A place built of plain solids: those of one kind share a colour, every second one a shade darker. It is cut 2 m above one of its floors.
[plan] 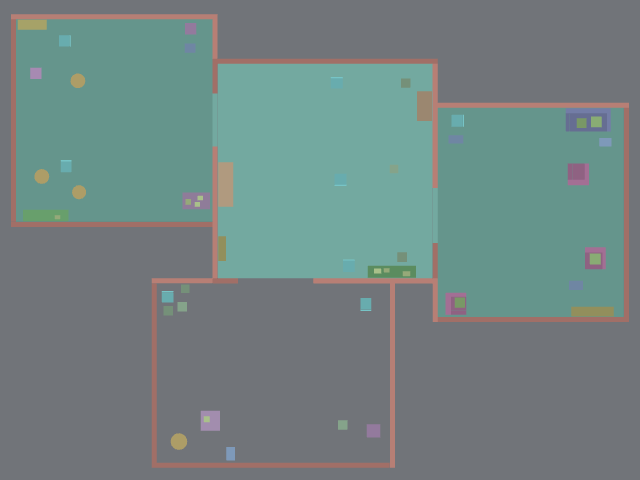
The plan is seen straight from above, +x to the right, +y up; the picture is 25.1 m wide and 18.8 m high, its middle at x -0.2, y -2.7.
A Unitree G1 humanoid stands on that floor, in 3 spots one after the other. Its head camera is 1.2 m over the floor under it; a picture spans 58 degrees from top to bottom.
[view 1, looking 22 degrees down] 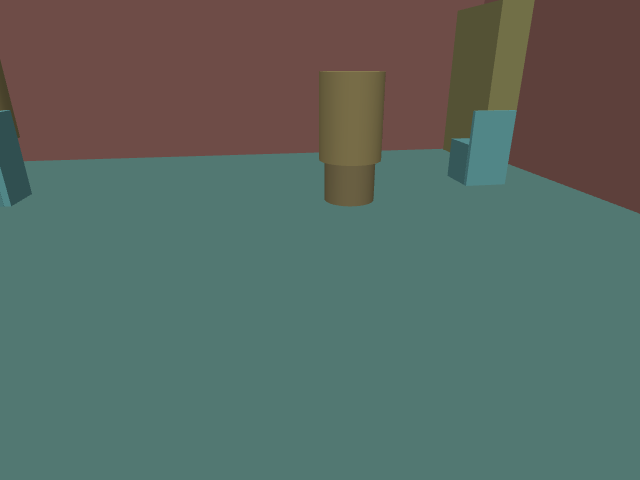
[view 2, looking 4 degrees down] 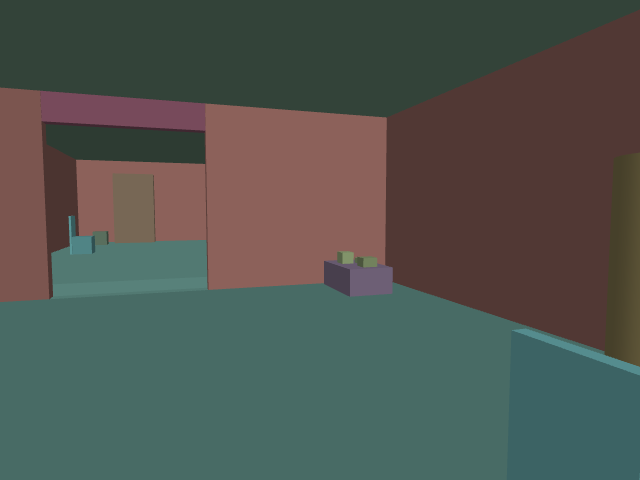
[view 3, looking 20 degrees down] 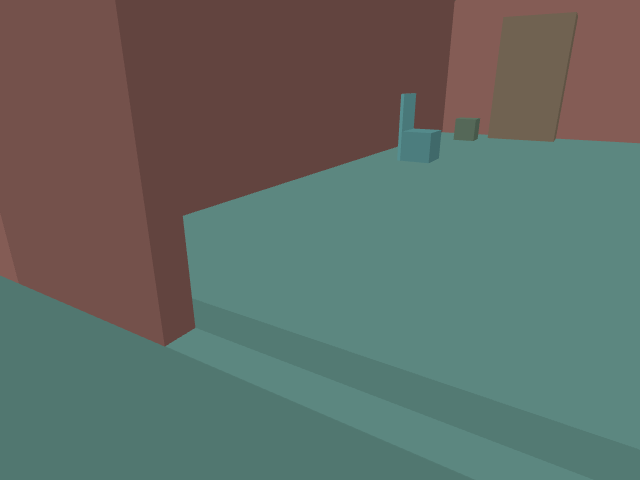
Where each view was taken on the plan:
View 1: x -5.75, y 2.63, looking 171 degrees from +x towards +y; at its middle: floor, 3.20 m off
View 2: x -11.03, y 1.47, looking -19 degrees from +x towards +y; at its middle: wall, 7.02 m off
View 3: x -5.56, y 1.47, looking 31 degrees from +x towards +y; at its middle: floor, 3.02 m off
